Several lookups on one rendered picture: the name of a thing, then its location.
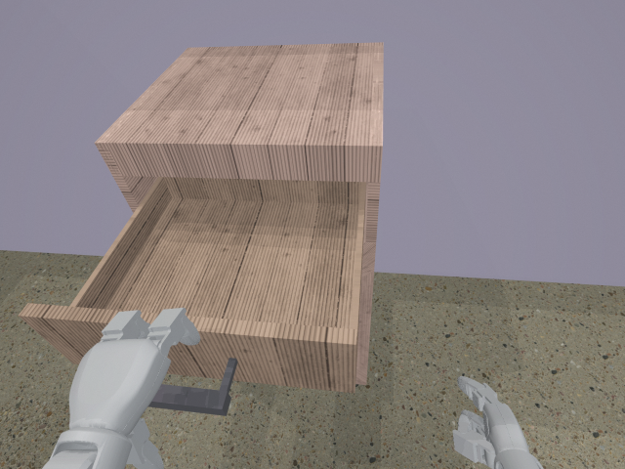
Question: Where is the robot left forearm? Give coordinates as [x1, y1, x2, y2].
[42, 427, 132, 469]

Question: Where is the drawer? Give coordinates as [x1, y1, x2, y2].
[19, 177, 366, 393]

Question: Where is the handle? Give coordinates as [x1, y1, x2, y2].
[149, 358, 238, 416]

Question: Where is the left robot hand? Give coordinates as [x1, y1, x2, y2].
[69, 308, 200, 469]

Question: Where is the right robot hand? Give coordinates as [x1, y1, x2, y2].
[453, 376, 529, 469]

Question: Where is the robot right forearm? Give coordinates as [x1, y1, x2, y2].
[494, 449, 543, 469]

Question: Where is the cabinet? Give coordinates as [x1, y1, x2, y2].
[95, 42, 384, 385]

